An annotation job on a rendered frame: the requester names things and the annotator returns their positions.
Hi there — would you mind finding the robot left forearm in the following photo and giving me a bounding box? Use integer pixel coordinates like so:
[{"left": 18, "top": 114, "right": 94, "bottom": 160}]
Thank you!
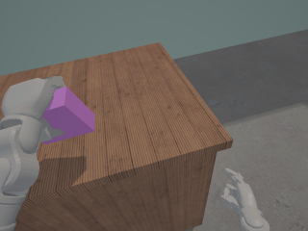
[{"left": 0, "top": 115, "right": 42, "bottom": 231}]

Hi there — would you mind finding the sponge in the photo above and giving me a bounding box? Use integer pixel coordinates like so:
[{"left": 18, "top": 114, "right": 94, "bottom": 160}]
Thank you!
[{"left": 42, "top": 87, "right": 95, "bottom": 144}]

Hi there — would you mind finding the robot right forearm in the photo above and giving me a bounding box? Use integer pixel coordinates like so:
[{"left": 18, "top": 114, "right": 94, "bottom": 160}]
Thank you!
[{"left": 240, "top": 207, "right": 270, "bottom": 231}]

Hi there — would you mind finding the robot left hand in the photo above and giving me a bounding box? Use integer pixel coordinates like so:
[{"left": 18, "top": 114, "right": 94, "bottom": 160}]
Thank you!
[{"left": 1, "top": 76, "right": 66, "bottom": 142}]

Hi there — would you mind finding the table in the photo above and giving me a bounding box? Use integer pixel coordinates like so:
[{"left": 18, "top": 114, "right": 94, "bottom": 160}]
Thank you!
[{"left": 0, "top": 42, "right": 233, "bottom": 231}]

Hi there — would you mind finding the robot right hand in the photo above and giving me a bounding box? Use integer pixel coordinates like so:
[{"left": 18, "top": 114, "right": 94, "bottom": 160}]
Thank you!
[{"left": 220, "top": 168, "right": 258, "bottom": 214}]

